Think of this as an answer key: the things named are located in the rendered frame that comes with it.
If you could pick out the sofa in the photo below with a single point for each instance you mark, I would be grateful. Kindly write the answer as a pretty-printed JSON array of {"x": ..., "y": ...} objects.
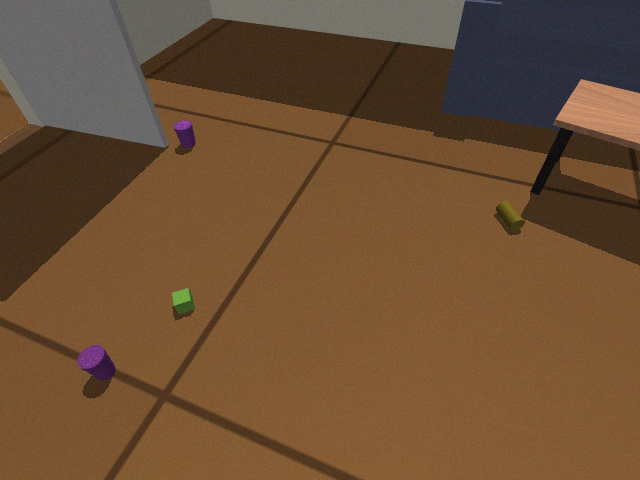
[{"x": 520, "y": 60}]

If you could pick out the coffee table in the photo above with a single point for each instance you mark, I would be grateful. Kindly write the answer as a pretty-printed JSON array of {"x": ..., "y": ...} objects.
[{"x": 597, "y": 110}]

